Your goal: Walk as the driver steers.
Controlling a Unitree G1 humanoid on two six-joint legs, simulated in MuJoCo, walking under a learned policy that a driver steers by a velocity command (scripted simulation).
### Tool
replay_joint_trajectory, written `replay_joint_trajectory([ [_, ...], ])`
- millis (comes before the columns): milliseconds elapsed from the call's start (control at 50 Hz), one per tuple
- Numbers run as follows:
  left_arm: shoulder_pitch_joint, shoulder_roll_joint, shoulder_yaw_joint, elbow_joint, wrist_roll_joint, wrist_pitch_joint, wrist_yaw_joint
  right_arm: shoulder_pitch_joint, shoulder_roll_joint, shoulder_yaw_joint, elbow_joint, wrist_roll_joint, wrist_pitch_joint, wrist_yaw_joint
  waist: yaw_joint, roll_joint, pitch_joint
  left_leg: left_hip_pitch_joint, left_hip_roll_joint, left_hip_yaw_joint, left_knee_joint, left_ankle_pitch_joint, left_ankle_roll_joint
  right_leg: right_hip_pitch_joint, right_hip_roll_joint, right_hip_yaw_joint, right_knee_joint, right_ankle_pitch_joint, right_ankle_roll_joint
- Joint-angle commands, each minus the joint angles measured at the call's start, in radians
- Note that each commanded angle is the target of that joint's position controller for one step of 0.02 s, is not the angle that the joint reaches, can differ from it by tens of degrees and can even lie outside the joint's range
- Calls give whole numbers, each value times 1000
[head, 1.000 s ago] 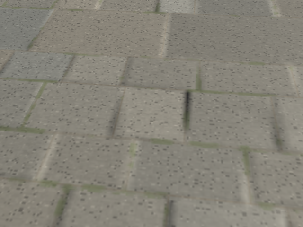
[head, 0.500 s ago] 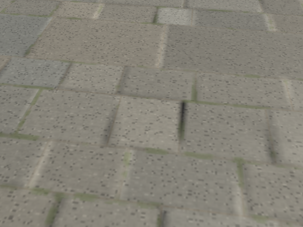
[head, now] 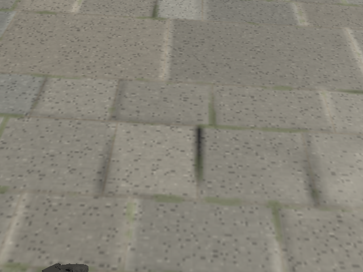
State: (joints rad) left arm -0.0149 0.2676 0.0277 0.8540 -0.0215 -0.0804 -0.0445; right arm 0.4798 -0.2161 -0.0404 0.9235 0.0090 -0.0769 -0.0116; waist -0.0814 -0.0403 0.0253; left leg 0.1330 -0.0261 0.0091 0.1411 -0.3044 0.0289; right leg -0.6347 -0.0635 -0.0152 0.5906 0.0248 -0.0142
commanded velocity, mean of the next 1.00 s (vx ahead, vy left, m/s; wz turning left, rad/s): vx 0.49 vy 0.00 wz -0.03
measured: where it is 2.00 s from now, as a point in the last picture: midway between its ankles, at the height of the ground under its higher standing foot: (200, 119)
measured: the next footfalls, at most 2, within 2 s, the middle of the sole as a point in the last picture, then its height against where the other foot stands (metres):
right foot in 0.10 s outside the picture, level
left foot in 0.64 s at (142, 245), level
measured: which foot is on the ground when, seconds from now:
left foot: down 0.00-0.10, up 0.12-0.62, down 0.64-1.00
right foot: up 0.00-0.08, down 0.10-0.66, up 0.68-1.00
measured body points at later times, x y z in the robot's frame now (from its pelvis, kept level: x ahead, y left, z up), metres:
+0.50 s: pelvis +0.29 -0.04 +0.01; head +0.32 -0.04 +0.46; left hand +0.29 +0.23 -0.13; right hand +0.49 -0.29 -0.09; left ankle +0.49 +0.14 -0.68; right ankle +0.22 -0.13 -0.74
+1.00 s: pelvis +0.58 +0.01 +0.01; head +0.60 +0.01 +0.46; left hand +0.75 +0.27 -0.10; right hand +0.60 -0.27 -0.12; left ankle +0.54 +0.10 -0.74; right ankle +0.75 -0.17 -0.68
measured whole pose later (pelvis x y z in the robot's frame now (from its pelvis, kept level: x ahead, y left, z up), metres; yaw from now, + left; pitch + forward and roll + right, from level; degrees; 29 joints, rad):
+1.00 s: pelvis +0.58 +0.01 +0.01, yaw -3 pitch +1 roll +2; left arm 0.13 0.29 0.05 0.86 -0.02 -0.06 -0.01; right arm 0.31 -0.26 -0.05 0.92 -0.01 -0.10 0.01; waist -0.05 -0.04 0.01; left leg -0.02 -0.06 0.11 0.19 -0.19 0.05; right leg -0.69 -0.12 0.06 0.76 0.02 -0.01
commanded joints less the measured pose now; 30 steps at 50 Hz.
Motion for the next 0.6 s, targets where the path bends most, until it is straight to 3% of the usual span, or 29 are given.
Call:
replay_joint_trajectory([
  [20, -132, 81, 14, -107, -4, -22, -9, 3, -188, -47, -23, 12, -6, -8, 41, 140, 107, -85, 273, -90, -25, 405, 128, 34, 22, 0, -74, 12, -34],
  [60, -45, 122, 34, -92, -3, -24, -10, -22, -210, -54, -26, 5, 6, -10, 97, 167, 24, -21, 279, -71, 101, 719, 106, 159, 63, -26, -68, -53, -67],
  [80, 82, 153, 54, -58, -4, -21, -4, -34, -211, -55, -28, -2, 18, -11, 162, 178, -60, -29, 254, -44, 256, 888, 87, 319, 97, -51, -65, -75, -93],
  [100, 252, 192, 76, -10, -4, -14, 6, -35, -197, -47, -35, -8, 25, -13, 236, 165, -165, -140, 212, -18, 469, 874, 56, 568, 77, -31, -49, -75, -123],
  [120, 406, 275, 97, 15, 19, -9, 16, 54, -112, -21, -56, -19, 17, -4, 224, -17, -326, -502, 110, 7, 848, 507, 4, 967, -174, 323, -36, -193, -244],
  [140, 451, 259, 89, 36, 14, -8, 7, 123, -21, 8, -35, -5, -6, 3, 191, -216, -457, -720, -43, -108, 1102, -261, -22, 1102, -322, 760, -238, -470, -334],
  [160, 385, 182, 67, 35, 3, -14, 7, 5, -136, -21, -56, 31, -26, 5, 207, -151, -307, -831, 11, -166, 1205, -246, 3, 995, -280, 733, -319, -559, -279],
  [180, 286, 153, 58, 15, 3, -17, 9, -93, -179, -32, -90, 46, -38, 4, 180, -94, -157, -871, 66, -124, 1194, -149, 21, 827, -257, 584, -343, -492, -243],
  [200, 212, 134, 52, 0, 13, -22, 9, -142, -181, -33, -98, 31, -44, -4, 146, -7, -90, -823, 116, -105, 1143, -53, 27, 664, -229, 476, -368, -373, -227],
  [220, 171, 109, 45, -5, 29, -28, 7, -146, -172, -40, -96, 17, -39, -9, 107, 0, -54, -759, 152, -103, 1094, 3, 27, 544, -190, 385, -392, -266, -214],
  [240, 155, 91, 40, -2, 38, -32, 5, -116, -150, -40, -90, 12, -27, -10, 74, -24, -57, -697, 174, -110, 1068, 33, 26, 477, -164, 331, -419, -230, -212],
  [260, 155, 86, 40, 3, 34, -35, 4, -99, -125, -37, -84, 11, -15, -10, 60, -35, -52, -675, 183, -106, 1042, 41, 22, 441, -151, 295, -445, -213, -220],
  [300, 177, 100, 41, 21, 25, -42, 8, -128, -116, -35, -97, 6, 1, -11, 52, -31, -13, -702, 197, -90, 977, 72, 2, 389, -143, 231, -486, -171, -235],
  [380, 252, 142, 48, 44, 20, -35, 33, -286, -119, -32, -147, -9, -4, -9, 90, 7, 30, -811, 198, -70, 730, 295, -36, 436, -121, 150, -506, -57, -223],
  [460, 341, 162, 47, 69, 7, -24, 42, -441, -90, -14, -185, 1, -19, 11, 150, 13, 45, -753, 143, -14, 487, 449, -36, 485, -97, 82, -498, -30, -189],
  [540, 421, 166, 49, 102, 3, 3, 44, -547, -100, -7, -231, 10, -29, 39, 177, 10, 64, -805, 117, -16, 384, 385, -13, 657, -159, 98, -427, 22, -187],
  [600, 408, 187, 58, 102, 3, 22, 50, -508, -141, -18, -237, 11, -34, 52, 125, -26, 22, -722, 82, -4, 348, 258, 28, 747, -194, 105, -324, 232, -160],
])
